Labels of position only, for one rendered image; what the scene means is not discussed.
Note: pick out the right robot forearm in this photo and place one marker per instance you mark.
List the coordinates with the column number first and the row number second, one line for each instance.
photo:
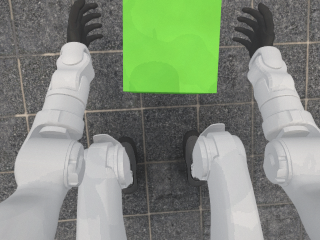
column 278, row 101

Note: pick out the robot left hand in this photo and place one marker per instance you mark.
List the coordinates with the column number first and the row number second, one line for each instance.
column 76, row 30

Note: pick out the robot left upper arm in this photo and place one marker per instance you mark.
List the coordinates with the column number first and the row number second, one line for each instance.
column 47, row 168

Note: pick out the robot right hand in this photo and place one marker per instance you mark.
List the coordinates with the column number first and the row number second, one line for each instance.
column 263, row 34

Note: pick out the robot right thigh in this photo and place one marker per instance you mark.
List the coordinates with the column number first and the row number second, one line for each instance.
column 233, row 208

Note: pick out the robot right upper arm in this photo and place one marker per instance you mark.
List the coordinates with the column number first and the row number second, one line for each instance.
column 294, row 164

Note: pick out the carton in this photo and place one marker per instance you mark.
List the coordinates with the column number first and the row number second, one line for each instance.
column 171, row 46

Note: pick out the robot right foot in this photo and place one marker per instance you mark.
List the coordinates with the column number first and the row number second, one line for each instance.
column 188, row 143

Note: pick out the left robot forearm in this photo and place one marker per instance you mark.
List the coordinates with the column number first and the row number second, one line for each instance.
column 62, row 114

